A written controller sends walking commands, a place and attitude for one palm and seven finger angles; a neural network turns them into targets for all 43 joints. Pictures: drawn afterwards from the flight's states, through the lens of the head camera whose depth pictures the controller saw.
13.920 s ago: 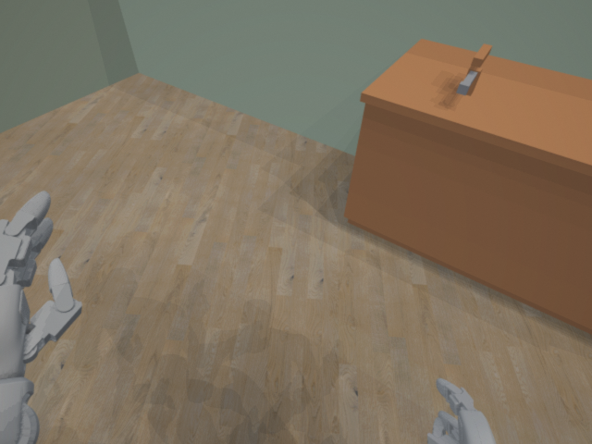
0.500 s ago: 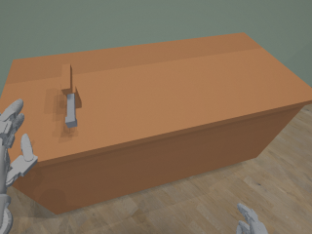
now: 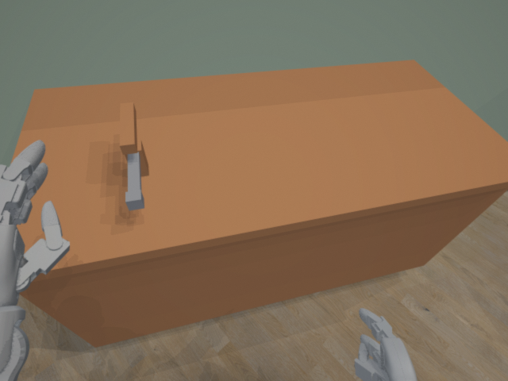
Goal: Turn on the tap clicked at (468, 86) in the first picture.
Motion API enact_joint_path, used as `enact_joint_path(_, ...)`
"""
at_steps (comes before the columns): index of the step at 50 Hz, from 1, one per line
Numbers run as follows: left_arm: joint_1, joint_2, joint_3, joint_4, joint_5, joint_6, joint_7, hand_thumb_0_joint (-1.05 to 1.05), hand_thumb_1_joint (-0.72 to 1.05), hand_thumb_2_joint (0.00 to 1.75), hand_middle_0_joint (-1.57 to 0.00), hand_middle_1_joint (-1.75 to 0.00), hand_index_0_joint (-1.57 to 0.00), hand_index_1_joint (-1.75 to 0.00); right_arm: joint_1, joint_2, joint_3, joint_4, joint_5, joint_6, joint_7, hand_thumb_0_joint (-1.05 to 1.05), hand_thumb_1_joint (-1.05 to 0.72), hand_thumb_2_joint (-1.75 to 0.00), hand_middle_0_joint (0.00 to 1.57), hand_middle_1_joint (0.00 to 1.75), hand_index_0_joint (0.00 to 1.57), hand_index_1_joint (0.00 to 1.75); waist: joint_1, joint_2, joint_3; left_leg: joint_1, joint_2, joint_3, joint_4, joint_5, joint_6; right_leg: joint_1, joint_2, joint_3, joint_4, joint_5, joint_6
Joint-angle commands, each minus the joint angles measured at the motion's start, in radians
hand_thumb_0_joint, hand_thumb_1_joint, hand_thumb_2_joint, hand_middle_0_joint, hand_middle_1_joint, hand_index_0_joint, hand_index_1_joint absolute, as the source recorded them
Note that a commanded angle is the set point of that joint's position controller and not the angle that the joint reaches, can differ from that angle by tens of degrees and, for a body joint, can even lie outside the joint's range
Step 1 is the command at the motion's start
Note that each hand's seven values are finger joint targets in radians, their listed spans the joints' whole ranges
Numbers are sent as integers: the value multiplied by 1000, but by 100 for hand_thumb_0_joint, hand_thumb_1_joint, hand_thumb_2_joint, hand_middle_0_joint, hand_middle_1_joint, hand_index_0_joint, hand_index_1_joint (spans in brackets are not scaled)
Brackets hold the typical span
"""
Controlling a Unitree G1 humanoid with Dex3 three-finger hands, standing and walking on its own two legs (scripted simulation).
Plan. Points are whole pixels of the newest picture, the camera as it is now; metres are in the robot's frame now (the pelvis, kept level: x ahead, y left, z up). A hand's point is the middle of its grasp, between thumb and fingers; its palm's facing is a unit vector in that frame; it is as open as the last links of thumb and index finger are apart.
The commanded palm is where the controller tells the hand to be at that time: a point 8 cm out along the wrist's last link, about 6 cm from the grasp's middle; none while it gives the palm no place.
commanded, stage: come to a stop and stand still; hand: left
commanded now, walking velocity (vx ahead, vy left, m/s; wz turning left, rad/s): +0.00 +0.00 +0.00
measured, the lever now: (135, 200) +0.40 +0.28 -0.01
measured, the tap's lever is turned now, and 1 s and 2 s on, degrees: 0 0 0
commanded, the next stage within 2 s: look again from close up in 0.20 s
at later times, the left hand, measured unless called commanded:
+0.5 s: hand (58, 250) +0.21 +0.25 +0.16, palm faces +0.41 -0.84 -0.37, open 7.4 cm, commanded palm +0.15 +0.28 +0.17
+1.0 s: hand (101, 275) +0.20 +0.21 +0.12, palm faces +0.37 -0.86 -0.36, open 7.4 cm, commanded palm +0.15 +0.27 +0.16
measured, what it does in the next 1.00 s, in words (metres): stands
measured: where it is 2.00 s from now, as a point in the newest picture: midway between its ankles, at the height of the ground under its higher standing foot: outside the picture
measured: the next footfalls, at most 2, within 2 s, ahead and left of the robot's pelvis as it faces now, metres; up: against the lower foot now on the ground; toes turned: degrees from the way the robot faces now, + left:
none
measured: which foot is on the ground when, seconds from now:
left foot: down 0.00-1.00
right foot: down 0.00-1.00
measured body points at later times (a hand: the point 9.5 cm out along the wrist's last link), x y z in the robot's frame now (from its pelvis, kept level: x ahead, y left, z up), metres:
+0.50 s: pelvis -0.01 +0.00 +0.00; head +0.01 +0.02 +0.45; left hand +0.18 +0.30 +0.18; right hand +0.17 -0.21 -0.07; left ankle -0.01 +0.09 -0.74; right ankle +0.05 -0.14 -0.74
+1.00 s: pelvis -0.01 -0.04 -0.01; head -0.02 -0.06 +0.44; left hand +0.18 +0.26 +0.14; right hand +0.18 -0.27 -0.10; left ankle -0.01 +0.09 -0.74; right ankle +0.05 -0.14 -0.74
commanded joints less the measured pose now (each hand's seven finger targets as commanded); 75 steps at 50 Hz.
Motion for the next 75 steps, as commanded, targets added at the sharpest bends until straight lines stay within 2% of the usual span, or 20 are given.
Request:
enact_joint_path(1, -91, 157, 86, -197, -4, -63, 22, 0, 90, 90, -20, -30, -20, -30, -80, -136, -64, -151, 6, -47, -12, 0, -90, -90, 20, 30, 20, 30, -15, 100, -189, -58, 45, -15, -88, 237, -55, 177, 16, -24, 23, 202, -30)
enact_joint_path(33, -62, 154, 86, -193, -4, -63, 38, 0, 90, 90, -20, -30, -20, -30, -90, -140, -75, -148, 15, -27, -25, 0, -90, -90, 20, 30, 20, 30, -16, 69, -147, -135, 33, -33, -118, 47, -43, 193, 12, -7, -23, 75, -30)
enact_joint_path(34, -1024, 1004, 362, -625, 31, -231, 72, 0, 90, 90, -20, -30, -20, -30, 108, -226, 165, -317, 75, -24, -85, 0, -90, -90, 20, 30, 20, 30, -118, 370, -1, -432, 65, -107, -69, -120, 8, 177, 60, 5, 114, -133, 38)
enact_joint_path(35, -656, 451, 307, 144, 149, -8, -6, 0, 90, 90, -20, -30, -20, -30, -10, -115, -70, -72, -53, -59, -58, 0, -90, -90, 20, 30, 20, 30, 17, 241, -290, -13, 58, -32, -66, 344, -32, 199, 32, -22, 70, 6, -76)
enact_joint_path(36, -486, 234, 142, 121, 25, 40, -32, 0, 90, 90, -20, -30, -20, -30, -41, -171, -73, -68, -30, -75, -11, 0, -90, -90, 20, 30, 20, 30, -69, 159, -174, 20, 58, -59, -54, 501, -122, 84, 65, -120, 65, 78, -78)
enact_joint_path(37, -388, 255, 197, 3, -50, 54, -33, 0, 90, 90, -20, -30, -20, -30, -10, -220, -98, -48, -21, -68, -11, 0, -90, -90, 20, 30, 20, 30, -27, 156, -342, 131, 80, -56, -16, 566, -128, 88, 64, -111, 112, 104, -67)
enact_joint_path(38, -296, 98, 101, 27, -136, 106, -82, 0, 90, 90, -20, -30, -20, -30, -35, -194, -93, -50, 4, -78, -27, 0, -90, -90, 20, 30, 20, 30, 26, 187, -368, 160, 60, -39, 1, 558, -115, 100, 46, -101, 87, 106, -61)
enact_joint_path(39, -189, 47, 101, 94, -210, 158, -120, 0, 90, 90, -20, -30, -20, -30, -60, -193, -83, -37, 29, -91, -21, 0, -90, -90, 20, 30, 20, 30, 30, 175, -356, 159, 58, -29, -4, 500, -117, 112, 56, -116, 73, 112, -61)
enact_joint_path(41, -170, 81, 57, 85, -203, 230, -156, 0, 90, 90, -20, -30, -20, -30, -96, -218, -70, -31, 41, -98, -15, 0, -90, -90, 20, 30, 20, 30, 37, 91, -183, -4, 34, -21, -28, 235, -67, 92, 36, -126, 65, 68, -59)
enact_joint_path(43, -150, 117, 27, 63, -105, 250, -134, 0, 90, 90, -20, -30, -20, -30, -132, -214, -61, -67, 41, -95, -5, 0, -90, -90, 20, 30, 20, 30, 17, 11, -48, -129, 25, -32, -58, 71, -33, 49, 38, -125, 67, -42, -55)
enact_joint_path(45, -187, 184, 69, -67, -33, 207, -73, 0, 90, 90, -20, -30, -20, -30, -153, -205, -66, -101, 14, -95, -1, 0, -90, -90, 20, 30, 20, 30, 13, 25, -65, -142, 16, -26, -44, 52, -22, 44, 36, -107, 89, -87, -56)
enact_joint_path(48, -252, 219, 173, -117, -54, 53, 21, 0, 90, 90, -20, -30, -20, -30, -159, -174, -72, -84, -8, -114, -12, 0, -90, -90, 20, 30, 20, 30, 14, -52, -151, -181, -1, -25, 27, -54, -12, -2, 34, -69, 95, -245, -36)
enact_joint_path(49, -307, 295, 243, -184, -72, -12, 49, 0, 90, 90, -20, -30, -20, -30, -151, -169, -71, -72, -9, -127, -16, 0, -90, -90, 20, 30, 20, 30, 24, -16, -187, -167, 0, -24, 43, -92, -15, -3, 35, -45, 88, -294, -31)
enact_joint_path(52, -321, 215, 186, -111, -88, -123, 92, 0, 90, 90, -20, -30, -20, -30, -132, -146, -75, -10, -18, -158, -25, 0, -90, -90, 20, 30, 20, 30, 15, 134, -192, -181, -15, -5, 104, -146, -19, -28, 8, 2, 74, -367, -36)
enact_joint_path(55, -326, 215, 124, -44, -51, -101, 85, 0, 90, 90, -20, -30, -20, -30, -132, -154, -66, 18, -21, -170, -39, 0, -90, -90, 20, 30, 20, 30, -13, 194, -161, -210, -21, -7, 127, -179, -12, -32, -20, 37, 51, -406, -37)
enact_joint_path(59, -307, 193, 61, 91, -90, 57, -4, 0, 90, 90, -20, -30, -20, -30, -160, -180, -61, 23, -1, -162, -78, 0, -90, -90, 20, 30, 20, 30, -31, 79, -79, -244, -10, -28, 150, -174, -10, -23, -58, 119, -19, -498, -21)
enact_joint_path(62, -316, 187, 68, 64, -133, 135, -43, 0, 90, 90, -20, -30, -20, -30, -180, -184, -66, 18, 12, -159, -99, 0, -90, -90, 20, 30, 20, 30, -4, -12, -128, -247, 3, -48, 151, -135, -14, 28, -72, 121, -10, -458, -9)
enact_joint_path(66, -161, 172, 144, 13, -166, 87, -22, 0, 90, 90, -20, -30, -20, -30, -162, -173, -72, 8, 15, -179, -82, 0, -90, -90, 20, 30, 20, 30, 38, -83, -221, -259, 8, -70, 160, -31, -17, 79, -64, 79, 84, -187, 8)
enact_joint_path(70, -79, 171, 164, -97, -151, 16, 14, 0, 90, 90, -20, -30, -20, -30, -128, -163, -73, -5, 2, -190, -57, 0, -90, -90, 20, 30, 20, 30, 54, 54, -298, -205, -13, -36, 163, 166, -10, 99, -15, -22, 211, 152, -16)
enact_joint_path(75, -58, 113, 100, -124, -144, 9, 25, 0, 90, 90, -20, -30, -20, -30, -108, -167, -71, -10, -1, -205, -52, 0, -90, -90, 20, 30, 20, 30, 24, 93, -237, -206, -19, -27, 183, 183, -5, 26, 2, -56, 223, 141, -29)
